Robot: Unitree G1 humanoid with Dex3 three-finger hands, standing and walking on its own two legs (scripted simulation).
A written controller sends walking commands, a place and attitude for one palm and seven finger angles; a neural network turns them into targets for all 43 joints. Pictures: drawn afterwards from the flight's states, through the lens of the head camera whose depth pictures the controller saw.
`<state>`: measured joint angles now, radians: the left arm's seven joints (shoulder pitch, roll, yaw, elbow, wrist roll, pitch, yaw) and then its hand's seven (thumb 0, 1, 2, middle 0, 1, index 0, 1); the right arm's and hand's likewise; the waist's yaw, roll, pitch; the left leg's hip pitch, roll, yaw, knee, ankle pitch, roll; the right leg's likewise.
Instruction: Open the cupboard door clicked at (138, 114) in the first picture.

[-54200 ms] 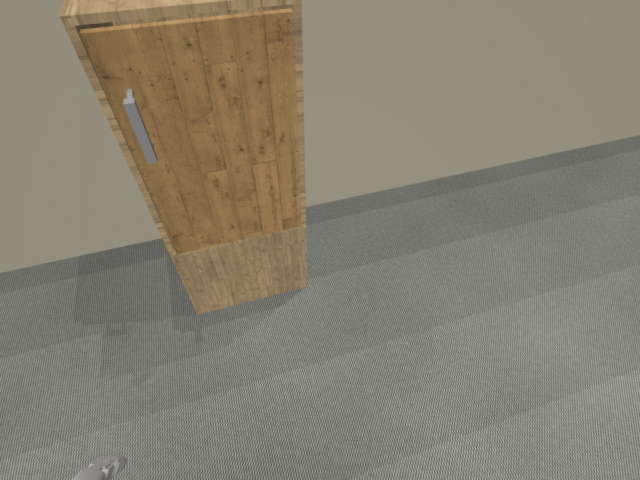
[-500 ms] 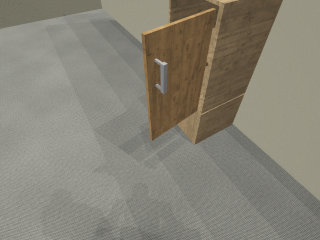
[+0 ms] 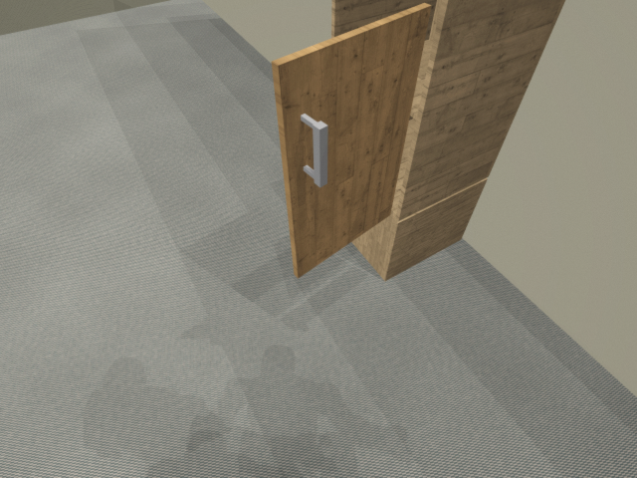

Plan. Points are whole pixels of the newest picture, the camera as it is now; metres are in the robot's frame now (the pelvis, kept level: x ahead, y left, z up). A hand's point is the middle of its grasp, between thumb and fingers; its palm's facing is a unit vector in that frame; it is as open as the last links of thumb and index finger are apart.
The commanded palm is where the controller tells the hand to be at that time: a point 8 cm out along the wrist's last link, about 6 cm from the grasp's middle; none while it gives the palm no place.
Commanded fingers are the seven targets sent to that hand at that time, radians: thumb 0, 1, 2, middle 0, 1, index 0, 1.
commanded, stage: look to check the result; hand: left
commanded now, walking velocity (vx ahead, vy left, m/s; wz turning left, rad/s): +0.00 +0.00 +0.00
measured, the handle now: (313, 151) +0.66 +0.05 +0.02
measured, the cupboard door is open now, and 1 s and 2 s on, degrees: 99 99 99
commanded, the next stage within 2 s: stand and wait in 0.22 s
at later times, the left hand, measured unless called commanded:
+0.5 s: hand out of the picture +0.10 +0.24 -0.16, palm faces -0.03 -0.94 -0.33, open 7.4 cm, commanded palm none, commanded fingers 0.00 0.90 0.90 -0.20 -0.30 -0.20 -0.30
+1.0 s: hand out of the picture +0.10 +0.23 -0.16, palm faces -0.04 -0.94 -0.33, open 7.4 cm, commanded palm none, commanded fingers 0.00 0.90 0.90 -0.20 -0.30 -0.20 -0.30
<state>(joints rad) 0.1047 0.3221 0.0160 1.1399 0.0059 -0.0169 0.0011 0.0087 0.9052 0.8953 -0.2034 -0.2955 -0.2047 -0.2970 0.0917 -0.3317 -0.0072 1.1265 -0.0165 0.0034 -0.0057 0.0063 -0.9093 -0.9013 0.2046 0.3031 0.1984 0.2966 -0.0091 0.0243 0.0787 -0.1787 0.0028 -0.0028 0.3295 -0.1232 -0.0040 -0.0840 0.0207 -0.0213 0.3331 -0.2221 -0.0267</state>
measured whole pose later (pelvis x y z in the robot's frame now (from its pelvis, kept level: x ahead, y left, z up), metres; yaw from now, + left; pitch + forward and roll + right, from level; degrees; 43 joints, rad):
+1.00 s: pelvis +0.03 -0.01 +0.00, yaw -1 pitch -1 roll +0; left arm 0.12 0.31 0.01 1.13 0.00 -0.02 0.01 0.01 0.90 0.90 -0.20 -0.30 -0.21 -0.30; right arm 0.11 -0.31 0.00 1.13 -0.01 0.00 -0.01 0.01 -0.91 -0.90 0.21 0.30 0.20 0.30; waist -0.01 0.01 0.07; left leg -0.13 0.01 0.01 0.31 -0.16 -0.01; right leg -0.03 0.03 0.00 0.29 -0.24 -0.03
